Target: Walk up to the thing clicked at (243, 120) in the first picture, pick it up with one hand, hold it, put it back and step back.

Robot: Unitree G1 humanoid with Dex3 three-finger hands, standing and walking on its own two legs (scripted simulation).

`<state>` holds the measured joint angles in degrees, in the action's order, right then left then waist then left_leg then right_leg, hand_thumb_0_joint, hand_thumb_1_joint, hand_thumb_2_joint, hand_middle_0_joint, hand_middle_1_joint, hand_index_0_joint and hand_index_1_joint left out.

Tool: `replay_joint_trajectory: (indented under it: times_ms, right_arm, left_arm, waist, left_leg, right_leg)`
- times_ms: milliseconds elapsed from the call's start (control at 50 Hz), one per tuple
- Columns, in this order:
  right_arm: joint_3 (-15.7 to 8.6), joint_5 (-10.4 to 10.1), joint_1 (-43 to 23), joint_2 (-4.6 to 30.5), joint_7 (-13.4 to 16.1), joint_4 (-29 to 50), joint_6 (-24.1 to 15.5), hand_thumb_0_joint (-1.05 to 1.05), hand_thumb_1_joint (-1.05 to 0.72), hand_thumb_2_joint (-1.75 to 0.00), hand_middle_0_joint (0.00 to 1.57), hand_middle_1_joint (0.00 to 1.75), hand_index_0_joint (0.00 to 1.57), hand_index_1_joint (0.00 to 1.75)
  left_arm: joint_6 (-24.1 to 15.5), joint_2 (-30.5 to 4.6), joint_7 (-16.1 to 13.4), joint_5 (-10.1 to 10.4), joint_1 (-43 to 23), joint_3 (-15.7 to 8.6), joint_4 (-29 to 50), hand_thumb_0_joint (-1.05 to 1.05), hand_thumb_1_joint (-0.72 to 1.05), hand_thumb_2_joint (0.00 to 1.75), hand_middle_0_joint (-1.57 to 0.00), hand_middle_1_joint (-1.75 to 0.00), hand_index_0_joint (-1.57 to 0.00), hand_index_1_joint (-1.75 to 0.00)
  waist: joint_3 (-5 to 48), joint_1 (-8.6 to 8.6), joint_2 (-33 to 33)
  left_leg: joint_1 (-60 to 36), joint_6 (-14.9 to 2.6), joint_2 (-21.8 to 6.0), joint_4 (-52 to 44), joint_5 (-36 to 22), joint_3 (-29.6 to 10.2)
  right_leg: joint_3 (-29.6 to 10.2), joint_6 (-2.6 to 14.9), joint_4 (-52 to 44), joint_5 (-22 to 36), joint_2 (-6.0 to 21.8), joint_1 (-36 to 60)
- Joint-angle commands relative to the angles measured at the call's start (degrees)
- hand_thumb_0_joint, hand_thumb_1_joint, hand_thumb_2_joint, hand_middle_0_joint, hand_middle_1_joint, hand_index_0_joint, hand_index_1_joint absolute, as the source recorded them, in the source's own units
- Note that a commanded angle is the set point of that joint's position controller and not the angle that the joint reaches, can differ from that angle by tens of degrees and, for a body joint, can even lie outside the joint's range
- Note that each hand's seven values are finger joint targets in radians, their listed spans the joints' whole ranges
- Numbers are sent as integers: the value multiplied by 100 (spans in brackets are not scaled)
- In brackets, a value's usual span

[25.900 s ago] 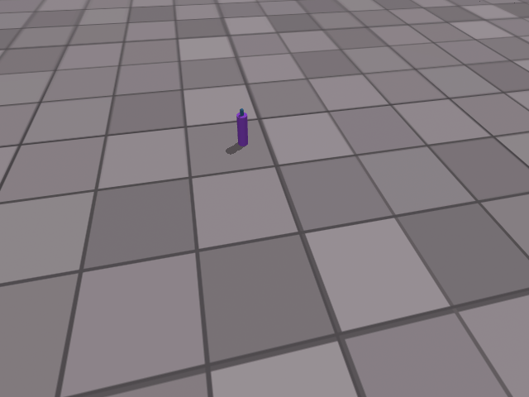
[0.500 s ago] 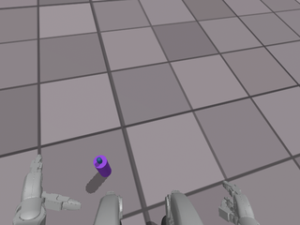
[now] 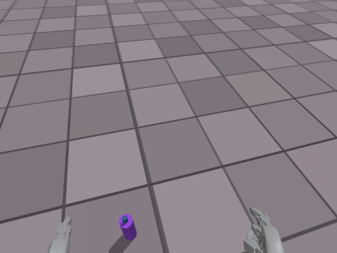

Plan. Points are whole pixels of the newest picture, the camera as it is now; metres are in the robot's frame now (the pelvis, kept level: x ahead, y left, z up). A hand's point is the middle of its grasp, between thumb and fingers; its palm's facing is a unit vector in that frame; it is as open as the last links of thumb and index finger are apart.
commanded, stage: home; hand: left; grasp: from the side
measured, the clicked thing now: (127, 226) +0.39 +0.18 -0.59
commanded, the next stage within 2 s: stand in 1.56 s
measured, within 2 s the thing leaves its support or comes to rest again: neither
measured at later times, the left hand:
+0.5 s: hand out of the picture +0.16 +0.17 -0.05, palm faces +0.11 -0.95 -0.28, open 17.4 cm
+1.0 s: hand out of the picture +0.17 +0.17 -0.05, palm faces +0.11 -0.96 -0.27, open 17.5 cm
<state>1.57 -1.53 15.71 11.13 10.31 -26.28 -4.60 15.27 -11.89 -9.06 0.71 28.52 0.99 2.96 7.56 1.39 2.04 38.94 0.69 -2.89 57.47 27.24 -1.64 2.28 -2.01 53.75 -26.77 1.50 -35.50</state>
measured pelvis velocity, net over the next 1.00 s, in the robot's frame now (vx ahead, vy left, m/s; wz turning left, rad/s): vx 0.00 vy -0.01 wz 0.00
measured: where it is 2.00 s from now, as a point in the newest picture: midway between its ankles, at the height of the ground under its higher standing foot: outside the picture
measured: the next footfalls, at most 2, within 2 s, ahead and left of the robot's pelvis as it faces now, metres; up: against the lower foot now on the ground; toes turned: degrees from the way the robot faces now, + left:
none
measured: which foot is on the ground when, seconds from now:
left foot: down 0.00-1.00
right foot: down 0.00-1.00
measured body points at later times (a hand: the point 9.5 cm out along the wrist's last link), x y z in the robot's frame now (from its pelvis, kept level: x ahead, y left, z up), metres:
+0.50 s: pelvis +0.00 -0.01 +0.01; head +0.02 +0.00 +0.46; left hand +0.16 +0.22 -0.03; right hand +0.15 -0.25 -0.07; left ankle +0.02 +0.12 -0.68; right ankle +0.00 -0.15 -0.68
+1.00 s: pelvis +0.00 -0.01 +0.01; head +0.02 +0.00 +0.46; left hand +0.16 +0.22 -0.03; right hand +0.16 -0.25 -0.06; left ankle +0.02 +0.12 -0.68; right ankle +0.00 -0.15 -0.68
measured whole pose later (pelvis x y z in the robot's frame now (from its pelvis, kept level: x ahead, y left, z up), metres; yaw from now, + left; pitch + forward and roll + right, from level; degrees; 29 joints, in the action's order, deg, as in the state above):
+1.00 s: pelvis +0.00 -0.01 +0.01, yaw +0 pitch +7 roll -2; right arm 1.4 -0.6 15.9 11.4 10.4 -29.7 -7.7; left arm 15.0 -11.4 -8.0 0.4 26.3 0.5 -0.3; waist 5.6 1.3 1.5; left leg 35.8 1.1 -3.0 54.6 25.7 -1.6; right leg 2.3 -1.6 51.4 -25.5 1.3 -32.6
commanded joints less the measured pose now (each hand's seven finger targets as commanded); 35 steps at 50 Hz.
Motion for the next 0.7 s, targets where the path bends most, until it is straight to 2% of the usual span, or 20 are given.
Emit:
replay_joint_trajectory:
  times_ms: [0, 20, 80, 140, 200, 260, 280, 340, 360, 380, 420, 460, 540, 580, 600, 660, 680]
  right_arm:
    - [-303, 91, -295, 711, 65, 825, -384, 0, -90, -90, 20, 30, 20, 30]
    - [-324, 96, -273, 738, 69, 820, -411, 0, -90, -90, 20, 30, 20, 30]
    - [-301, 97, -292, 722, 84, 765, -451, 0, -90, -90, 20, 30, 20, 30]
    - [-279, 104, -376, 723, 63, 730, -504, 0, -90, -90, 20, 30, 20, 30]
    - [-275, 99, -378, 713, 52, 732, -503, 0, -90, -90, 20, 30, 20, 30]
    - [-296, 102, -325, 735, 53, 712, -520, 0, -90, -90, 20, 30, 20, 30]
    - [-290, 106, -341, 721, 57, 687, -525, 0, -90, -90, 20, 30, 20, 30]
    - [-285, 109, -371, 720, 53, 693, -523, 0, -90, -90, 20, 30, 20, 30]
    - [-289, 100, -394, 731, 48, 701, -535, 0, -90, -90, 20, 30, 20, 30]
    - [-272, 105, -426, 704, 44, 685, -545, 0, -90, -90, 20, 30, 20, 30]
    - [-307, 118, -381, 735, 65, 673, -543, 0, -90, -90, 20, 30, 20, 30]
    - [-289, 111, -381, 722, 62, 673, -560, 0, -90, -90, 20, 30, 20, 30]
    - [-293, 114, -380, 714, 72, 657, -574, 0, -90, -90, 20, 30, 20, 30]
    - [-297, 116, -355, 728, 75, 641, -568, 0, -90, -90, 20, 30, 20, 30]
    - [-296, 111, -377, 733, 68, 638, -572, 0, -90, -90, 20, 30, 20, 30]
    - [-315, 123, -338, 739, 80, 617, -591, 0, -90, -90, 20, 30, 20, 30]
    - [-304, 113, -382, 745, 72, 617, -598, 0, -90, -90, 20, 30, 20, 30]
  left_arm:
    - [-295, -553, -8, -63, -342, -332, 1055, 0, -57, 4, -5, -5, -5, -5]
    - [-289, -520, -6, -71, -403, -300, 1079, 0, -54, 6, -5, -5, -5, -5]
    - [-281, -547, -10, -72, -427, -317, 1066, 0, -55, 5, -5, -5, -5, -5]
    - [-268, -511, -11, -67, -436, -311, 948, 0, -53, 7, -5, -6, -5, -6]
    - [-299, -550, -4, -64, -284, -359, 949, 0, -54, 6, -5, -6, -5, -6]
    - [-263, -490, 16, -58, -234, -324, 780, 0, -54, 6, -5, -6, -5, -6]
    - [-281, -531, 8, -63, -243, -364, 831, 0, -54, 6, -5, -6, -5, -6]
    - [-278, -507, 31, -64, -265, -345, 727, 0, -52, 7, -5, -6, -5, -6]
    - [-296, -520, 37, -58, -398, -340, 785, 0, -54, 6, -5, -6, -5, -6]
    - [-309, -519, 28, -52, -358, -363, 819, 0, -54, 6, -5, -6, -5, -6]
    - [-305, -545, 35, -68, -283, -395, 752, 0, -54, 6, -5, -6, -5, -6]
    - [-303, -541, 44, -55, -345, -359, 818, 0, -53, 7, -5, -6, -5, -6]
    - [-302, -592, 43, -67, -315, -430, 733, 0, -54, 7, -5, -6, -5, -6]
    - [-309, -515, 62, -59, -309, -340, 759, 0, -56, 5, -5, -6, -5, -5]
    - [-318, -511, 64, -49, -423, -324, 789, 0, -56, 5, -5, -6, -5, -5]
    - [-313, -543, 57, -71, -375, -383, 733, 0, -57, 5, -5, -5, -5, -5]
    - [-320, -550, 59, -59, -398, -375, 769, 0, -55, 6, -5, -6, -5, -6]
  waist:
    - [400, 35, 99]
    - [534, 81, 96]
    - [530, 55, 204]
    - [258, 11, 163]
    - [380, -60, 156]
    - [441, 26, 7]
    - [456, -21, 5]
    - [374, 22, -170]
    - [237, 36, -56]
    - [260, -14, -50]
    - [459, -4, -111]
    - [324, -4, -54]
    - [401, 1, -27]
    - [372, 3, -10]
    - [246, 18, 41]
    - [429, 20, 2]
    - [296, -19, -35]
  left_leg:
    - [-624, -59, 183, -1083, -1028, 118]
    - [-734, -52, 164, -1102, -1082, 74]
    - [-836, -36, 181, -1120, -1169, 120]
    - [-702, -36, 170, -1275, -700, 31]
    - [-729, -34, 189, -1233, -974, 71]
    - [-767, -55, 195, -1102, -1338, 123]
    - [-784, -54, 195, -1104, -1351, 134]
    - [-749, -88, 212, -1103, -1157, 173]
    - [-697, -84, 216, -1167, -930, 167]
    - [-705, -79, 221, -1196, -846, 178]
    - [-779, -88, 214, -1162, -1006, 159]
    - [-738, -89, 222, -1173, -978, 180]
    - [-746, -96, 232, -1140, -1018, 207]
    - [-771, -84, 211, -1184, -1034, 179]
    - [-750, -78, 214, -1234, -862, 177]
    - [-854, -72, 194, -1211, -1049, 149]
    - [-785, -72, 201, -1250, -945, 152]
  right_leg:
    - [174, 220, -891, 915, -251, 268]
    - [184, 224, -860, 965, -270, 286]
    - [167, 226, -905, 1038, -263, 336]
    - [215, 230, -987, 615, -269, 254]
    - [204, 235, -994, 845, -257, 406]
    - [176, 212, -982, 1212, -254, 457]
    - [177, 208, -988, 1223, -258, 483]
    - [140, 179, -1094, 1094, -241, 452]
    - [136, 190, -1115, 871, -238, 331]
    - [131, 198, -1147, 775, -231, 383]
    - [145, 196, -1126, 915, -241, 457]
    - [134, 193, -1132, 914, -230, 409]
    - [115, 185, -1139, 970, -226, 449]
    - [137, 205, -1108, 957, -240, 425]
    - [147, 208, -1136, 800, -241, 352]
    - [167, 206, -1091, 942, -256, 432]
    - [170, 214, -1109, 842, -248, 429]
